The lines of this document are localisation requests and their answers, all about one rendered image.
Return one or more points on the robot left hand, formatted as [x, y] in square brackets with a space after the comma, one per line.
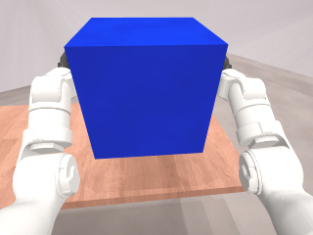
[63, 61]

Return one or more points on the right robot upper arm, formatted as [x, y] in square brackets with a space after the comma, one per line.
[273, 174]

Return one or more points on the carton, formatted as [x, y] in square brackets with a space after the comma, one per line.
[146, 86]

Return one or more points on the left robot upper arm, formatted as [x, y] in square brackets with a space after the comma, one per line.
[42, 183]

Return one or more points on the robot right hand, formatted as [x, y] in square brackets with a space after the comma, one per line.
[227, 65]

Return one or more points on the robot left forearm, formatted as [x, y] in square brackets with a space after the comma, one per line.
[49, 112]

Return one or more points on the robot right forearm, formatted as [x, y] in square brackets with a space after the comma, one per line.
[256, 124]

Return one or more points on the table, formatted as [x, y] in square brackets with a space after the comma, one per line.
[126, 180]

